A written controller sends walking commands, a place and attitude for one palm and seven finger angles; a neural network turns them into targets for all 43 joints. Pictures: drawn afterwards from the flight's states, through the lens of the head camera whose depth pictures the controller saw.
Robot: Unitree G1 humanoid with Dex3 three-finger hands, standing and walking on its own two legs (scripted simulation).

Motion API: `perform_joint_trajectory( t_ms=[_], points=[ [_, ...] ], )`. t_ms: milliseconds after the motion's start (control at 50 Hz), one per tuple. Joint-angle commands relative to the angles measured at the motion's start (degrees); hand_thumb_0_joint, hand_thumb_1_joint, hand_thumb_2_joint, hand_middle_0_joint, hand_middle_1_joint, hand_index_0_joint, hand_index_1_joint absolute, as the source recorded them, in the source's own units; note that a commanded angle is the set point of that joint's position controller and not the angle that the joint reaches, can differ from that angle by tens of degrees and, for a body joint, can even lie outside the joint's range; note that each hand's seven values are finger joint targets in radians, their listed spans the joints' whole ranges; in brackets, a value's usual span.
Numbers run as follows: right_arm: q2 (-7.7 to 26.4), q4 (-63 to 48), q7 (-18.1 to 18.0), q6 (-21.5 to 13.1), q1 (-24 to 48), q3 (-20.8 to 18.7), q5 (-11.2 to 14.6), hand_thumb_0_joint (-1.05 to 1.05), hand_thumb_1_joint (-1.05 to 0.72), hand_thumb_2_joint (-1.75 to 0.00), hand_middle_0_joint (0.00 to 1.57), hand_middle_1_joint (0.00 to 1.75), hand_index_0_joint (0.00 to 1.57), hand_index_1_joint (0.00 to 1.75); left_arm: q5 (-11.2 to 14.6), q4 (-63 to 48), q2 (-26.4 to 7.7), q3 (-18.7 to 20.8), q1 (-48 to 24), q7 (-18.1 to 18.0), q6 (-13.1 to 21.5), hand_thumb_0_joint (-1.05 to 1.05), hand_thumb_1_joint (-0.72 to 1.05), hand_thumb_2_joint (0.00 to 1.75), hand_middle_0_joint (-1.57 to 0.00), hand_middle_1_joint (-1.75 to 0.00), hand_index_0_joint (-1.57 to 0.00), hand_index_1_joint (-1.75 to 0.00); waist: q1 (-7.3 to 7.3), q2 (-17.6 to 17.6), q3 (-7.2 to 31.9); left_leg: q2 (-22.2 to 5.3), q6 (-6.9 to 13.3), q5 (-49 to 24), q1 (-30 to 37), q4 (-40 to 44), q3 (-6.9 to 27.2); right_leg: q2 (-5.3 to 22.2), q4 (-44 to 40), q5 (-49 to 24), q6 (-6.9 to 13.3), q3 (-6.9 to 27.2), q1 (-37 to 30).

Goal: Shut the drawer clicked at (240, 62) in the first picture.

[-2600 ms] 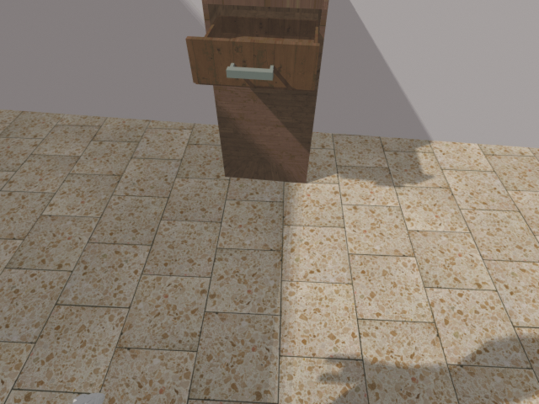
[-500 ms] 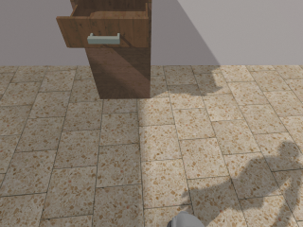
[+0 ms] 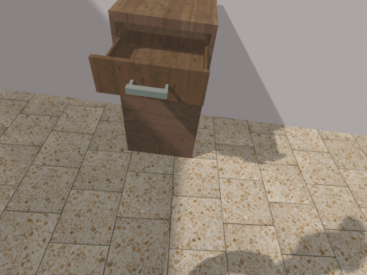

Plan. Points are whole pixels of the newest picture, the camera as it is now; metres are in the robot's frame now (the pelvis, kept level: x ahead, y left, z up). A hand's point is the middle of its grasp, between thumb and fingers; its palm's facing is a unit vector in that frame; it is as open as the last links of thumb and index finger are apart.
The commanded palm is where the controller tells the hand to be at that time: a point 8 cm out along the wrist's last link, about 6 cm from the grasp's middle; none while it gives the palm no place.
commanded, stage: take the last steps up to it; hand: left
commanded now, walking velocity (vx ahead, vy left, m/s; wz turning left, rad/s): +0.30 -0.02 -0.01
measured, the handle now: (148, 88) +0.67 +0.18 +0.03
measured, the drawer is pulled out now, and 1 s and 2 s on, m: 0.30 0.30 0.30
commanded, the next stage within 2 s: come to a stop and stand still in 0.82 s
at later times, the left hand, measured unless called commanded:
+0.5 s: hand (130, 238) +0.24 +0.15 -0.15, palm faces +0.03 -0.98 -0.22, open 7.4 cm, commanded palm none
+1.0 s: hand (129, 220) +0.29 +0.17 -0.17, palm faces +0.08 -0.99 -0.15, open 7.4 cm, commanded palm none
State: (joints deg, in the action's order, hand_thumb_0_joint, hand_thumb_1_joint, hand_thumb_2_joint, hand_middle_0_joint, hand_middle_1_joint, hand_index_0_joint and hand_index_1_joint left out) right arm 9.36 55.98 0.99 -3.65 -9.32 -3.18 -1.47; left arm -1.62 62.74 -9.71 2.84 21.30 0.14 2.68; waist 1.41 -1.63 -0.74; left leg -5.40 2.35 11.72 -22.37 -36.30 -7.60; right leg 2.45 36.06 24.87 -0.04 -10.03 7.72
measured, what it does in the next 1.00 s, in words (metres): walks ahead: right foot, then left foot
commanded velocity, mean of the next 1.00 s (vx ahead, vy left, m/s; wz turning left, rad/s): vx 0.20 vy -0.02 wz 0.00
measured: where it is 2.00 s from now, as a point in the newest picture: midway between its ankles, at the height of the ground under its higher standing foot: outside the picture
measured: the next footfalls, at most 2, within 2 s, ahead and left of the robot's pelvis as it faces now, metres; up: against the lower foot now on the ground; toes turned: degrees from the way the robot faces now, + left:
right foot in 0.44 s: +0.25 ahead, -0.14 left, +0.00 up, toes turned -9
left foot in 0.82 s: +0.40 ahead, +0.10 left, +0.00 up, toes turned +10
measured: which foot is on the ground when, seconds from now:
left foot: down 0.00-0.44, up 0.46-0.80, down 0.82-1.00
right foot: up 0.00-0.42, down 0.44-0.84, up 0.86-1.00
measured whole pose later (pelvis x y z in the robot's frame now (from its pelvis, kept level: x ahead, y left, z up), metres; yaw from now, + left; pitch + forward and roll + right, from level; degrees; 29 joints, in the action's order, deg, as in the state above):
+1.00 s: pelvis +0.32 +0.00 +0.02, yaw +0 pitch -2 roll +0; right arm 8.1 58.6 -2.1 -3.7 -11.2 -2.4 -0.6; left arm -1.4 64.8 -9.3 3.0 19.1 -0.6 0.4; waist 1.3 -2.5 -2.6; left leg -2.7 2.5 11.5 -13.3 -26.7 -10.6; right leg 4.5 60.2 21.4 -0.6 -3.9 23.3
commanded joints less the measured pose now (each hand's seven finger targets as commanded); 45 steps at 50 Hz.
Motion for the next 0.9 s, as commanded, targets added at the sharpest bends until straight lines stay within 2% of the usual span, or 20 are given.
perform_joint_trajectory(
  t_ms=[0,40,100,180,280,360,380,400,420,440,460,500,560,700,760,780,800,820,840,880],
  points=[
    [11.75,3.61,-2.29,0.38,-18.88,-1.87,-0.04,0.0,-0.9,-0.9,0.2,0.3,0.2,0.3,0.34,-6.09,-3.98,0.8,-3.27,-0.49,0.63,0.0,0.9,0.9,-0.2,-0.3,-0.2,-0.3,-6.84,14.01,0.68,-20.14,11.03,2.56,21.69,22.53,31.19,0.78,36.81,5.91,2.02,7.37,30.76],
    [6.88,2.09,-2.37,-0.53,-12.25,-0.48,0.15,0.0,-0.9,-0.9,0.2,0.3,0.2,0.3,-0.02,-4.92,-3.06,1.11,-3.21,0.49,0.53,0.0,0.9,0.9,-0.2,-0.3,-0.2,-0.3,-3.6,7.4,-2.92,-15.06,8.02,1.69,14.6,24.28,21.18,4.17,35.46,-3.87,1.25,9.3,29.11],
    [4.41,2.67,-2.63,-1.61,-10.64,-0.21,0.47,0.0,-0.9,-0.9,0.2,0.3,0.2,0.3,-0.17,-3.02,-1.33,0.98,0.81,0.52,-0.75,0.0,0.9,0.9,-0.2,-0.3,-0.2,-0.3,-1.08,7.61,0.12,-11.12,6.61,-11.87,13.8,24.06,10.55,4.7,29.14,-8.67,-0.34,8.27,23.85],
    [5.86,3.83,-2.54,-1.31,-12.35,-0.68,0.38,0.0,-0.9,-0.9,0.2,0.3,0.2,0.3,-0.12,-4.38,-0.92,0.69,-3.14,0.64,-1.38,0.0,0.9,0.9,-0.2,-0.3,-0.2,-0.3,-1.91,4.91,-1.03,-11.43,8.13,-10.83,15.85,25.38,9.22,5.18,17.26,-8.58,-1.2,6.62,23.49],
    [6.86,5.86,-2.17,-0.42,-14.35,-1.1,0.01,0.0,-0.9,-0.9,0.2,0.3,0.2,0.3,0.04,-6.16,-1.11,0.73,-9.44,0.88,-1.19,0.0,0.9,0.9,-0.2,-0.3,-0.2,-0.3,-3.47,8.57,-4.23,-11.09,7.69,-4.5,14.35,24.86,8.69,3.65,5.16,-8.99,-0.83,4.11,19.28],
    [6.81,6.74,-2.16,0.29,-13.83,-0.98,-0.11,0.0,-0.9,-0.9,0.2,0.3,0.2,0.3,-0.06,-4.55,-2.1,1.26,-5.84,0.94,-0.46,0.0,0.9,0.9,-0.2,-0.3,-0.2,-0.3,-0.86,6.26,-3.51,-8.72,4.73,0.88,10.05,16.91,6.82,0.38,-6.12,-12.72,0.12,1.29,5.55],
    [5.59,6.87,-1.98,0.24,-13.24,-0.78,0.18,0.0,-0.9,-0.9,0.2,0.3,0.2,0.3,-0.15,-3.1,-4.11,1.83,-1.4,0.64,-0.11,0.0,0.9,0.9,-0.2,-0.3,-0.2,-0.3,1.54,2.16,-2.09,-6.32,3.11,2.23,4.9,9.81,4.95,1.03,-9.15,-12.8,1.13,3.51,-3.16],
    [3.31,5.96,-1.57,0.02,-12.79,-0.19,0.7,0.0,-0.9,-0.9,0.2,0.3,0.2,0.3,-0.43,-1.14,-8.41,2.63,5.68,0.15,0.54,0.0,0.9,0.9,-0.2,-0.3,-0.2,-0.3,4.55,-7.96,1.01,-1.31,0.52,7.98,-4.32,-4.4,-0.95,11.33,-13.62,-6.26,4.77,15.96,-13.05],
    [1.87,3.5,-1.18,0.04,-10.8,0.41,0.79,0.0,-0.9,-0.9,0.2,0.3,0.2,0.3,0.13,-0.12,-13.94,3.53,11.87,-0.26,0.68,0.0,0.9,0.9,-0.2,-0.3,-0.2,-0.3,5.92,-16.9,3.0,3.73,-0.73,23.1,-14.45,-20.46,-1.71,22.34,-22.56,-3.74,10.36,33.87,-17.74],
    [4.2,3.05,-1.14,0.55,-8.83,-0.18,0.56,0.0,-0.9,-0.9,0.2,0.3,0.2,0.3,0.7,-0.3,-13.65,3.41,11.05,-0.65,0.66,0.0,0.9,0.9,-0.2,-0.3,-0.2,-0.3,5.86,-13.01,2.26,1.45,-0.17,21.73,-15.87,-29.02,4.19,23.51,-26.2,5.01,12.23,36.34,-12.23],
    [3.66,2.77,-0.91,0.67,-6.74,-0.67,0.43,0.0,-0.9,-0.9,0.2,0.3,0.2,0.3,0.59,-1.31,-11.37,3.05,6.53,-0.91,0.65,0.0,0.9,0.9,-0.2,-0.3,-0.2,-0.3,4.21,-10.94,-1.44,-0.28,-0.02,15.99,-17.98,-33.37,6.05,22.2,-27.79,9.43,12.05,34.6,-7.35],
    [2.78,3.72,-0.56,1.04,-7.34,-0.65,-0.01,0.0,-0.9,-0.9,0.2,0.3,0.2,0.3,0.34,-3.25,-6.42,1.88,0.14,-1.53,1.01,0.0,0.9,0.9,-0.2,-0.3,-0.2,-0.3,0.6,-3.88,-4.35,-3.46,-1.17,8.68,-14.65,-31.18,6.7,18.82,-26.9,-1.64,10.16,22.78,0.22],
    [0.33,4.32,-0.46,1.94,-9.68,-0.32,0.02,0.0,-0.9,-0.9,0.2,0.3,0.2,0.3,-0.02,-3.08,-4.52,1.26,-0.72,-1.56,1.84,0.0,0.9,0.9,-0.2,-0.3,-0.2,-0.3,-1.97,-4.11,-4.29,-3.15,-2.94,6.56,-9.15,-22.21,4.15,15.46,-25.74,-17.48,9.15,12.21,3.92],
    [0.43,1.32,0.34,1.09,-3.02,0.14,0.32,0.0,-0.9,-0.9,0.2,0.3,0.2,0.3,0.05,-0.57,-6.56,1.27,2.56,-1.25,1.65,0.0,0.9,0.9,-0.2,-0.3,-0.2,-0.3,-0.3,-6.85,-4.16,0.1,-2.41,2.95,-1.75,-2.92,0.42,13.42,-21.99,-25.33,8.28,9.24,0.94],
    [2.63,2.95,-0.28,0.49,-7.51,0.1,0.1,0.0,-0.9,-0.9,0.2,0.3,0.2,0.3,0.47,-0.09,-6.23,1.32,1.91,-1.24,0.88,0.0,0.9,0.9,-0.2,-0.3,-0.2,-0.3,-3.18,-3.48,-3.08,2.18,-1.82,-2.17,11.56,7.21,-1.63,10.13,-13.6,-24.95,5.75,6.64,4.25],
    [5.77,4.58,-0.74,0.14,-13.41,-0.68,-0.08,0.0,-0.9,-0.9,0.2,0.3,0.2,0.3,0.41,-0.3,-4.61,1.02,2.57,-1.11,0.62,0.0,0.9,0.9,-0.2,-0.3,-0.2,-0.3,-5.46,3.48,-0.05,-0.62,-0.83,-5.34,20.85,9.8,2.28,7.37,-3.34,-22.03,3.99,4.82,8.26],
    [11.89,5.2,-1.52,-0.08,-18.82,-1.83,-0.7,0.0,-0.9,-0.9,0.2,0.3,0.2,0.3,1.06,-1.31,-2.06,0.71,3.72,-0.84,0.37,0.0,0.9,0.9,-0.2,-0.3,-0.2,-0.3,-6.86,17.24,3.97,-13.69,4.24,-11.33,28.79,14.32,18.07,0.79,10.97,-4.19,1.14,0.28,17.83],
    [13.88,5.47,-1.77,0.65,-21.12,-1.9,-0.19,0.0,-0.9,-0.9,0.2,0.3,0.2,0.3,0.64,-2.95,-2.31,0.57,2.19,-1.03,0.52,0.0,0.9,0.9,-0.2,-0.3,-0.2,-0.3,-7.18,20.43,5.31,-20.38,8.71,-11.55,27.95,19.6,26.28,-1.59,23.67,11.33,1.16,2.77,21.79],
    [12.39,5.13,-2.35,0.61,-18.13,-1.42,-0.05,0.0,-0.9,-0.9,0.2,0.3,0.2,0.3,0.45,-2.92,-2.85,0.71,-0.35,-1.24,0.06,0.0,0.9,0.9,-0.2,-0.3,-0.2,-0.3,-6.97,17.91,3.42,-20.42,9.3,-5.78,23.3,21.94,26.12,0.52,30.39,9.34,1.66,6.82,24.17],
    [7.6,3.12,-2.62,0.22,-10.57,-0.26,0.23,0.0,-0.9,-0.9,0.2,0.3,0.2,0.3,0.38,-2.13,-2.34,0.82,-1.78,-0.39,-0.09,0.0,0.9,0.9,-0.2,-0.3,-0.2,-0.3,-3.91,9.05,-3.38,-17.29,8.54,-3.8,14.72,23.71,19.48,3.93,32.57,1.3,1.15,8.36,25.36]
  ],
)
